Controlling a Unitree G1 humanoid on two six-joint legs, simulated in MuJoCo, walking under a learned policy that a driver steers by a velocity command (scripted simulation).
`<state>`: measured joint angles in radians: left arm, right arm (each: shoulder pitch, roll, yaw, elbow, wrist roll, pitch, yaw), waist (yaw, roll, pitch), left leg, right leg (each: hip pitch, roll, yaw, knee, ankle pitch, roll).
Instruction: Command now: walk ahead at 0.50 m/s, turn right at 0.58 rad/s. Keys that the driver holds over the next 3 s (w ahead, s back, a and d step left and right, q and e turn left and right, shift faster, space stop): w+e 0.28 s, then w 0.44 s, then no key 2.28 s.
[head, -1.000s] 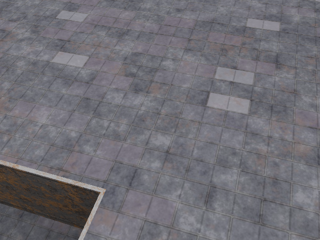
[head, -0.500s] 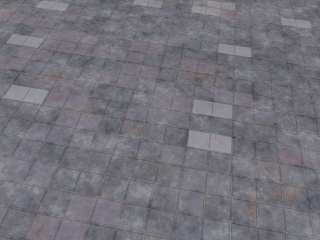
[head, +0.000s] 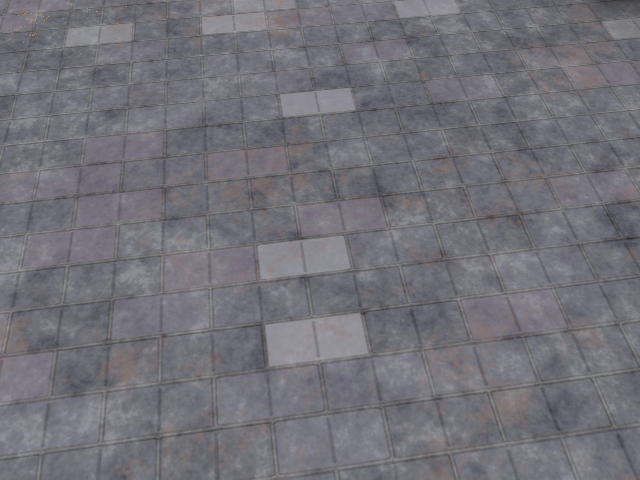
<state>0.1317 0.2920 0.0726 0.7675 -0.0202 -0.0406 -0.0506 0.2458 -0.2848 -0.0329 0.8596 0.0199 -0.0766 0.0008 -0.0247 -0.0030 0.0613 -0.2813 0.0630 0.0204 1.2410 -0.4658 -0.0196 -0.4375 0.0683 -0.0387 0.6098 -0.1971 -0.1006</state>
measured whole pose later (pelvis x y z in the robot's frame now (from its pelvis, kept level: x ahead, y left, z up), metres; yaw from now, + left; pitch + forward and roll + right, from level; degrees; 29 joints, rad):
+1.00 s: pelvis +0.51 -0.07 +0.01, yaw -15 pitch +2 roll +0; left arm 0.06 0.24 0.03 0.70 0.01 -0.06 -0.03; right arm 0.33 -0.30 -0.04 0.81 0.01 -0.04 0.00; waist -0.05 0.03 0.04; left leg -0.35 0.02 -0.04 1.05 -0.58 -0.05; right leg -0.44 0.01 -0.02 0.51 -0.11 -0.03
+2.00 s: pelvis +0.60 -0.07 +0.02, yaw -15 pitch -2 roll +0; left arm 0.12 0.23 0.04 1.12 0.00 0.02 0.03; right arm 0.22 -0.22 -0.03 0.99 -0.01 0.00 -0.04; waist 0.01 0.00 0.04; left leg -0.17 0.02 0.01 0.49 -0.29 -0.01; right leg -0.20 -0.01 0.00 0.48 -0.25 0.01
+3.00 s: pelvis +0.60 -0.07 +0.02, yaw -15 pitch -1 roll +0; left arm 0.24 0.18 0.01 1.14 0.00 0.00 0.04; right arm 0.30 -0.17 -0.01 1.09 0.00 -0.01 -0.04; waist 0.00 0.00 0.03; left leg -0.20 0.02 0.00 0.49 -0.28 -0.01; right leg -0.23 -0.01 -0.01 0.49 -0.25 0.01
